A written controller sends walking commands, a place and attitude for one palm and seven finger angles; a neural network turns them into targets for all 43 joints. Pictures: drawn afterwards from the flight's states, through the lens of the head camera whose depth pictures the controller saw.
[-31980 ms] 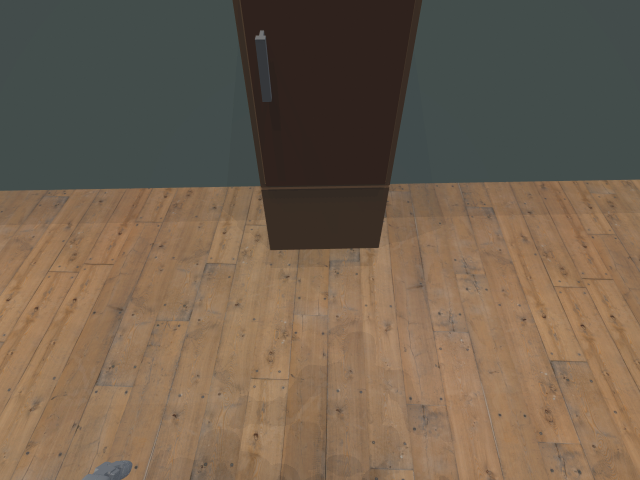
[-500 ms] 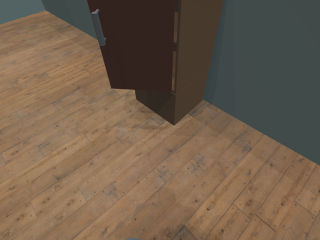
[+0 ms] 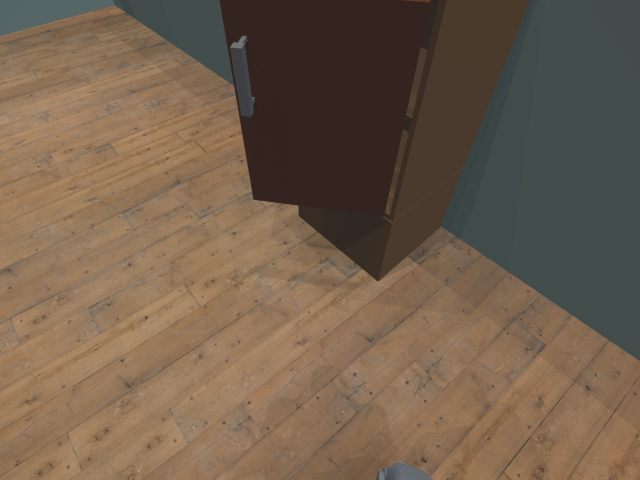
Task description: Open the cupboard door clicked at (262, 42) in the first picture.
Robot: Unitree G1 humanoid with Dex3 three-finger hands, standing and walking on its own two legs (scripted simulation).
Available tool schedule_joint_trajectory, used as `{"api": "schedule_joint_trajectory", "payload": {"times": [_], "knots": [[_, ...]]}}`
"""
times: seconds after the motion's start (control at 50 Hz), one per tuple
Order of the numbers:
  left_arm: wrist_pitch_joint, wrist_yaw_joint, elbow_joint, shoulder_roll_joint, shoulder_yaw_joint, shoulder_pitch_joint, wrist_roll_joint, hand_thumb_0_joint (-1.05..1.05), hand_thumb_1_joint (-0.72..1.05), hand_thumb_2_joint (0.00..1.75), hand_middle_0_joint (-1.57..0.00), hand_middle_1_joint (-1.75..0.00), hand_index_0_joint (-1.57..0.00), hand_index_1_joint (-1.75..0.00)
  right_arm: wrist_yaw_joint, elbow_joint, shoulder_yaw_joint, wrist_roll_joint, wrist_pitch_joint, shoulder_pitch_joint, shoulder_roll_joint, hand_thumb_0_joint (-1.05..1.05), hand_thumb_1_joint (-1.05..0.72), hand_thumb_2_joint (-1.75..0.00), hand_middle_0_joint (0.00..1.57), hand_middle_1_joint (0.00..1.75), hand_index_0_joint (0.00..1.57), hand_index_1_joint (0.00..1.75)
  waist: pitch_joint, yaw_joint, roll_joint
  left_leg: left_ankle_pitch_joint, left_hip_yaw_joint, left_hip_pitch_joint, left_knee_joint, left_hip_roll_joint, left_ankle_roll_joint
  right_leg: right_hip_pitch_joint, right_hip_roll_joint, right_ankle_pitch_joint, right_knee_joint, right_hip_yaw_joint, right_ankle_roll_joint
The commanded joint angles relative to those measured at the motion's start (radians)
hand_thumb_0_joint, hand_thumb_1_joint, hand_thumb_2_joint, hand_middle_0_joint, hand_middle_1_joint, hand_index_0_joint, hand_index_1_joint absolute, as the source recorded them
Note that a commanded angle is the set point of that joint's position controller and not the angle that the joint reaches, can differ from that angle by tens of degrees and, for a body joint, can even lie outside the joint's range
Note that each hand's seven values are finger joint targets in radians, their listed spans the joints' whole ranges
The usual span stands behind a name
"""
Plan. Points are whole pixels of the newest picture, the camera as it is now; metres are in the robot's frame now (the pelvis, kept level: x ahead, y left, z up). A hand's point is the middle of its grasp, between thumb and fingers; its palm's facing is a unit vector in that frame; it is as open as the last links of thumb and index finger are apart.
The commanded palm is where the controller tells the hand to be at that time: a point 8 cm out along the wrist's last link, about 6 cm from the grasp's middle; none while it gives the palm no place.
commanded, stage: take the last steps up to it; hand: left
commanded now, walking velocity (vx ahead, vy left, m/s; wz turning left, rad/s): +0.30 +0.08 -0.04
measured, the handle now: (245, 77) +0.88 +0.24 +0.02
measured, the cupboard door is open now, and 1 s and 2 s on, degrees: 38 38 38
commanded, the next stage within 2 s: come to a stop and stand still in 0.50 s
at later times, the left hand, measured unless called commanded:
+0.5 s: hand (181, 451) +0.17 +0.22 -0.17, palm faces +0.08 -0.98 -0.18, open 7.3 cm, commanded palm none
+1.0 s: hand (206, 313) +0.40 +0.25 -0.17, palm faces -0.05 -0.97 -0.23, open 7.3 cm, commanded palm none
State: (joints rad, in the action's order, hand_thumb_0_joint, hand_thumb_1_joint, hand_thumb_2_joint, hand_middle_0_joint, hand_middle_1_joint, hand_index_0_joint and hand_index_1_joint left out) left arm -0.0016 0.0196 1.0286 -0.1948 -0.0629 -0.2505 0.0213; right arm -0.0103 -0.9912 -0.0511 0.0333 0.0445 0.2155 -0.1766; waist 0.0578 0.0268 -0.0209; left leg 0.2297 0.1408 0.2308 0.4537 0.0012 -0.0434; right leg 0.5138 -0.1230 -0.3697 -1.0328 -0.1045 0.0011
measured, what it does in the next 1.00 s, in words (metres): walks ahead: right foot, then left foot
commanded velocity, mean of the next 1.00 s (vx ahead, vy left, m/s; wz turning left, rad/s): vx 0.03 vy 0.01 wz -0.01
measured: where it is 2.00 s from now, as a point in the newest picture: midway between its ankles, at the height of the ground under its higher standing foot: (301, 463)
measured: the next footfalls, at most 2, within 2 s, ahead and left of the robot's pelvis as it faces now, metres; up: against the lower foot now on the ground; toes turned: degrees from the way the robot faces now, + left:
right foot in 0.14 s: +0.17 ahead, -0.10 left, +0.00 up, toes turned -9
left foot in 0.52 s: +0.35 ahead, +0.17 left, +0.00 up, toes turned +6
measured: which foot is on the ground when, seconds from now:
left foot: down 0.00-0.14, up 0.16-0.50, down 0.52-0.92, up 0.94-1.00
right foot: up 0.00-0.12, down 0.14-0.52, up 0.54-0.84, down 0.86-1.00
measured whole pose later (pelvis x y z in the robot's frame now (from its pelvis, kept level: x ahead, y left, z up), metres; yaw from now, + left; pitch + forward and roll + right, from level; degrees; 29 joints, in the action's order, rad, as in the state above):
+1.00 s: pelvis +0.30 +0.06 -0.01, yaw -3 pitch +1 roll +0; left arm -0.02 -0.02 0.97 -0.19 -0.04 -0.15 0.02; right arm -0.03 -1.03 -0.06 0.01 -0.05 0.19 -0.18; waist 0.06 -0.03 0.00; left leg 0.48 0.08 0.36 0.82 0.02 0.01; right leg 0.33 -0.02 -0.29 -0.60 -0.09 0.04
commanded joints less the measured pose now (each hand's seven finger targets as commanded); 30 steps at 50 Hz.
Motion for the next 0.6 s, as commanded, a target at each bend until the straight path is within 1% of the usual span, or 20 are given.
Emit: {"api": "schedule_joint_trajectory", "payload": {"times": [0.0,0.04,0.08,0.1,0.12,0.14,0.16,0.18,0.2,0.22,0.28,0.32,0.4,0.46,0.48,0.5,0.52,0.54,0.56,0.58], "knots": [[0.022,0.004,-0.08,-0.022,-0.005,0.014,0.004,0.0,0.9,0.9,-0.2,-0.3,-0.2,-0.3,0.003,-0.002,-0.02,0.0,0.01,0.079,-0.141,0.0,-0.9,-0.9,0.2,0.3,0.2,0.3,-0.019,-0.01,0.096,0.078,-0.19,0.006,-0.278,0.264,-0.145,-0.109,0.003,0.059,0.261,0.004,-0.004],[0.022,0.005,-0.086,-0.033,-0.01,0.019,0.006,0.0,0.9,0.9,-0.2,-0.3,-0.2,-0.3,0.006,-0.012,-0.019,-0.001,0.005,0.077,-0.15,0.0,-0.9,-0.9,0.2,0.3,0.2,0.3,0.004,0.002,0.076,0.118,-0.173,0.046,-0.247,0.256,-0.134,-0.203,0.026,0.096,0.338,-0.011,-0.007],[0.025,0.001,-0.062,-0.061,-0.022,-0.054,0.008,0.0,0.9,0.9,-0.2,-0.3,-0.2,-0.3,0.008,-0.017,-0.014,-0.004,-0.003,0.062,-0.142,0.0,-0.9,-0.9,0.2,0.3,0.2,0.3,0.005,0.041,0.041,0.183,-0.128,0.119,-0.13,0.194,-0.083,-0.375,0.049,0.117,0.456,-0.021,-0.002],[0.034,-0.004,-0.042,-0.111,-0.033,-0.142,0.011,0.0,0.9,0.9,-0.2,-0.3,-0.2,-0.3,0.012,-0.016,-0.009,-0.011,-0.002,0.055,-0.118,0.0,-0.9,-0.9,0.2,0.3,0.2,0.3,-0.012,0.085,-0.042,0.195,-0.065,0.203,0.046,0.111,-0.041,-0.508,0.003,0.044,0.57,0.073,0.022],[0.049,-0.01,-0.016,-0.199,-0.05,-0.231,0.015,0.0,0.9,0.9,-0.2,-0.3,-0.2,-0.3,0.019,0.003,-0.001,-0.018,0.0,0.075,-0.071,0.0,-0.9,-0.9,0.2,0.3,0.2,0.3,-0.031,0.111,-0.285,0.282,0.023,0.387,0.342,-0.011,0.02,-0.645,-0.231,-0.077,0.745,0.414,0.117],[0.043,-0.016,-0.019,-0.24,-0.056,-0.264,-0.002,0.0,0.9,0.9,-0.2,-0.3,-0.2,-0.3,0.022,0.037,-0.004,-0.009,-0.005,0.048,-0.101,0.0,-0.9,-0.9,0.2,0.3,0.2,0.3,-0.037,0.113,-0.28,0.396,-0.05,0.447,0.571,0.004,0.029,-0.607,-0.373,-0.191,0.893,0.634,0.218],[0.049,-0.025,-0.036,-0.213,-0.046,-0.201,-0.004,0.0,0.9,0.9,-0.2,-0.3,-0.2,-0.3,0.02,0.029,-0.017,-0.007,-0.008,0.017,-0.125,0.0,-0.9,-0.9,0.2,0.3,0.2,0.3,0.006,0.082,-0.231,0.293,-0.133,0.472,0.679,0.051,0.032,-0.498,-0.356,-0.302,0.917,0.646,0.223],[0.055,-0.029,-0.054,-0.167,-0.034,-0.136,-0.004,0.0,0.9,0.9,-0.2,-0.3,-0.2,-0.3,0.021,0.027,-0.019,-0.006,-0.009,-0.002,-0.123,0.0,-0.9,-0.9,0.2,0.3,0.2,0.3,0.033,0.05,-0.184,0.19,-0.163,0.484,0.7,0.083,0.039,-0.433,-0.324,-0.256,0.915,0.572,0.202],[0.057,-0.034,-0.068,-0.128,-0.028,-0.085,-0.005,0.0,0.9,0.9,-0.2,-0.3,-0.2,-0.3,0.025,0.011,-0.02,-0.005,-0.015,0.006,-0.11,0.0,-0.9,-0.9,0.2,0.3,0.2,0.3,0.037,0.02,-0.11,0.123,-0.169,0.444,0.666,0.116,0.053,-0.38,-0.292,-0.152,0.907,0.439,0.184],[0.068,-0.032,-0.071,-0.101,-0.02,-0.078,-0.005,0.0,0.9,0.9,-0.2,-0.3,-0.2,-0.3,0.029,-0.002,-0.01,-0.002,-0.017,0.025,-0.084,0.0,-0.9,-0.9,0.2,0.3,0.2,0.3,-0.002,0.006,-0.08,0.067,-0.153,0.397,0.616,0.121,0.064,-0.373,-0.245,0.013,0.896,0.33,0.16],[0.09,-0.025,-0.036,-0.109,-0.02,-0.099,-0.004,0.0,0.9,0.9,-0.2,-0.3,-0.2,-0.3,0.036,-0.014,-0.001,-0.008,-0.02,0.054,-0.035,0.0,-0.9,-0.9,0.2,0.3,0.2,0.3,-0.069,-0.006,-0.089,0.033,-0.087,0.322,0.425,0.106,0.089,-0.433,-0.189,0.346,0.848,0.162,0.147],[0.091,-0.022,-0.015,-0.121,-0.026,-0.114,-0.001,0.0,0.9,0.9,-0.2,-0.3,-0.2,-0.3,0.042,0.001,0.0,-0.01,-0.018,0.024,-0.017,0.0,-0.9,-0.9,0.2,0.3,0.2,0.3,-0.057,0.004,-0.075,0.007,-0.054,0.297,0.304,0.089,0.091,-0.44,-0.178,0.396,0.832,0.121,0.151],[0.079,-0.02,0.02,-0.147,-0.026,-0.118,0.002,0.0,0.9,0.9,-0.2,-0.3,-0.2,-0.3,0.05,0.03,0.0,-0.012,-0.008,-0.031,-0.023,0.0,-0.9,-0.9,0.2,0.3,0.2,0.3,-0.021,0.014,-0.141,-0.014,-0.03,0.211,0.152,0.06,0.077,-0.41,-0.176,0.327,0.792,0.105,0.123],[0.061,-0.02,0.021,-0.137,-0.025,-0.089,-0.002,0.0,0.9,0.9,-0.2,-0.3,-0.2,-0.3,0.04,-0.006,-0.007,-0.008,0.005,0.077,-0.067,0.0,-0.9,-0.9,0.2,0.3,0.2,0.3,-0.019,-0.05,-0.082,-0.067,0.006,-0.053,0.009,0.023,0.059,-0.266,-0.115,0.223,0.658,0.047,0.075],[0.054,-0.017,0.014,-0.109,-0.018,-0.099,-0.002,0.0,0.9,0.9,-0.2,-0.3,-0.2,-0.3,0.029,-0.032,-0.021,-0.003,0.01,0.175,-0.128,0.0,-0.9,-0.9,0.2,0.3,0.2,0.3,-0.073,-0.09,0.046,-0.05,-0.072,-0.22,-0.009,0.086,0.029,-0.16,-0.065,0.164,0.473,0.011,0.049],[0.049,-0.015,-0.011,-0.055,-0.008,-0.121,-0.006,0.0,0.9,0.9,-0.2,-0.3,-0.2,-0.3,0.013,-0.045,-0.045,0.008,0.011,0.272,-0.232,0.0,-0.9,-0.9,0.2,0.3,0.2,0.3,-0.13,-0.116,0.272,-0.018,-0.364,-0.337,-0.078,0.31,-0.064,0.018,0.056,-0.121,0.21,-0.069,0.005],[0.052,-0.018,-0.053,-0.041,0.002,-0.065,-0.004,0.0,0.9,0.9,-0.2,-0.3,-0.2,-0.3,-0.002,-0.049,-0.044,0.009,0.001,0.343,-0.26,0.0,-0.9,-0.9,0.2,0.3,0.2,0.3,-0.146,-0.146,0.281,-0.005,-0.512,-0.332,-0.179,0.413,-0.154,0.095,0.098,-0.258,-0.03,-0.019,0.01],[0.052,-0.025,-0.055,-0.034,0.006,-0.029,0.0,0.0,0.9,0.9,-0.2,-0.3,-0.2,-0.3,-0.006,-0.047,-0.036,0.007,0.002,0.29,-0.232,0.0,-0.9,-0.9,0.2,0.3,0.2,0.3,-0.134,-0.127,0.231,0.04,-0.491,-0.25,-0.195,0.411,-0.166,0.122,0.062,-0.227,-0.166,0.044,0.029],[0.049,-0.023,-0.053,-0.032,0.005,-0.009,-0.002,0.0,0.9,0.9,-0.2,-0.3,-0.2,-0.3,-0.009,-0.023,-0.023,0.0,0.005,0.213,-0.192,0.0,-0.9,-0.9,0.2,0.3,0.2,0.3,-0.099,-0.097,0.255,0.06,-0.455,-0.152,-0.213,0.39,-0.166,0.136,0.024,-0.147,-0.214,0.075,0.028],[0.042,-0.018,-0.039,-0.037,0.002,-0.016,0.0,0.0,0.9,0.9,-0.2,-0.3,-0.2,-0.3,-0.011,-0.008,-0.01,-0.002,0.007,0.148,-0.144,0.0,-0.9,-0.9,0.2,0.3,0.2,0.3,-0.053,-0.065,0.217,0.047,-0.382,-0.057,-0.236,0.362,-0.145,0.102,-0.002,-0.087,-0.195,0.089,0.023]]}}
